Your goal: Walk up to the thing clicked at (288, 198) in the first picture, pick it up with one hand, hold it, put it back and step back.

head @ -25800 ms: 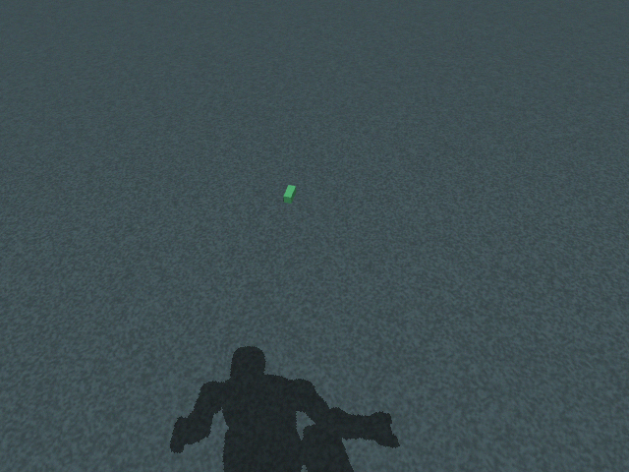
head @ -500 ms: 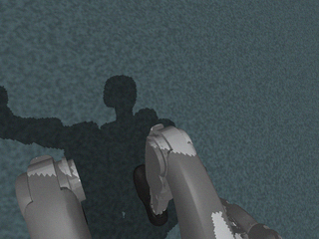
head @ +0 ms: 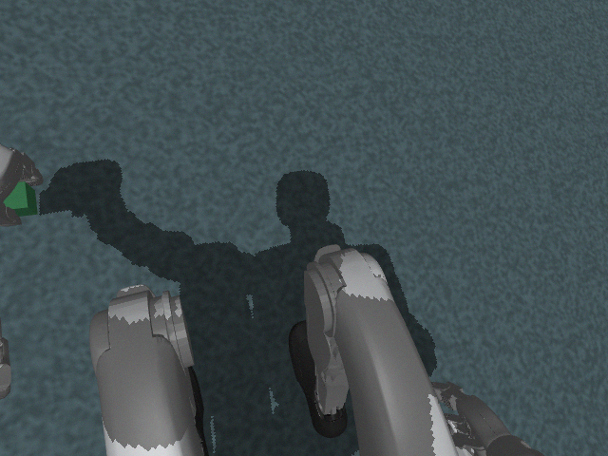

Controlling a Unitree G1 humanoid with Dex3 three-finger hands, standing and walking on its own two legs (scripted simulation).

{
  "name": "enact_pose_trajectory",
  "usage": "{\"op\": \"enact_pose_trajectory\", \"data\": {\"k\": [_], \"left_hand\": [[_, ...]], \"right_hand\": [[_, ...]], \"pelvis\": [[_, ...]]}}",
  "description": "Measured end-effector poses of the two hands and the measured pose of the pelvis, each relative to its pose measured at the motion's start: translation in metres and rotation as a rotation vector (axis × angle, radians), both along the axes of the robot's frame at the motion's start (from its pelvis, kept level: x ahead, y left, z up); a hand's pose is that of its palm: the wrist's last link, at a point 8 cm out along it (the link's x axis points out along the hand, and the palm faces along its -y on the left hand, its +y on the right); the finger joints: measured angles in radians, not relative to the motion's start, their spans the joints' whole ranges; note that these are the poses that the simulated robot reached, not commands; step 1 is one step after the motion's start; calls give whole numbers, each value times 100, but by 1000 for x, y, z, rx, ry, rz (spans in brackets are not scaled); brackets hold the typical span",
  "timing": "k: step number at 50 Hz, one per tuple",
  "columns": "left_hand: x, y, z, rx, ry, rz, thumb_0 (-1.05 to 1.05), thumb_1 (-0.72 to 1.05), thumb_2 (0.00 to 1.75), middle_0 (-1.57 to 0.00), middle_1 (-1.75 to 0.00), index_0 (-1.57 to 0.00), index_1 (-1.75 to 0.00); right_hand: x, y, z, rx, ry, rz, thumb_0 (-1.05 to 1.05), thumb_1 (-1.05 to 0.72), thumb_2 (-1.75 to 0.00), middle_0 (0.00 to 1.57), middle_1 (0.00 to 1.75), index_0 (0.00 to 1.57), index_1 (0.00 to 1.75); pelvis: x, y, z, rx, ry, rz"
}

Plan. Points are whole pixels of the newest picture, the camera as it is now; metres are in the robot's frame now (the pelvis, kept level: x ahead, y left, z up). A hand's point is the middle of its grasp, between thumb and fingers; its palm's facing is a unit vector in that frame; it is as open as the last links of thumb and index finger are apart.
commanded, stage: lift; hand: left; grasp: from above
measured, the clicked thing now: out of the picture +0.46 +0.34 -0.18
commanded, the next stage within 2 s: hold in 1.78 s
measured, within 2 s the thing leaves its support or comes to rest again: neither
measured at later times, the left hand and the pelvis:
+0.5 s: hand out of the picture +0.42 +0.33 -0.07, palm faces -0.48 -0.07 -0.87, open 6.5 cm; pelvis +0.00 +0.00 +0.06, yaw +3 degrees
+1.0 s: hand out of the picture +0.36 +0.31 +0.13, palm faces -0.42 -0.10 -0.90, open 6.5 cm; pelvis +0.01 +0.00 +0.21, yaw +6 degrees
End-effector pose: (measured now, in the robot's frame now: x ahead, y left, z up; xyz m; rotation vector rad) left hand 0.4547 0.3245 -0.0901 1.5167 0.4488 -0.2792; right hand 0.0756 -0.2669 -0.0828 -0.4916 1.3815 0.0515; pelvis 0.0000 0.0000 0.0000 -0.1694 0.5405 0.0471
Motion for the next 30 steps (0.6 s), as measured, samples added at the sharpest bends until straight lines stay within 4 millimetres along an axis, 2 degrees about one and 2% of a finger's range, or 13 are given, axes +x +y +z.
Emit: {"op": "enact_pose_trajectory", "data": {"k": [10, 16, 23, 30], "left_hand": [[0, 2, 18, 7, 1, 7, 1, 51, 2, -109, 0, -110, 0], [-8, 3, 36, -2, 17, 36, 1, 51, 3, -108, -2, -109, -2], [-25, 5, 70, -10, 39, 36, 1, 51, 3, -108, -2, -109, -2], [-42, 4, 114, -19, 21, 23, 1, 51, 4, -107, -3, -108, -3]], "right_hand": [[-12, 3, 7, -7, 31, -54, 0, -92, -90, 20, 30, 20, 30], [-12, 2, 17, -3, 27, -93, 0, -92, -91, 20, 30, 20, 30], [0, -1, 33, 7, -7, -113, 0, -92, -91, 21, 30, 20, 30], [22, 0, 56, 22, -77, -110, 0, -92, -91, 20, 30, 20, 30]], "pelvis": [[0, 1, 13, 7, 26, 12], [0, 1, 27, 15, 45, 22], [-1, 0, 49, 30, 56, 30], [-2, 1, 76, 41, 55, 38]]}}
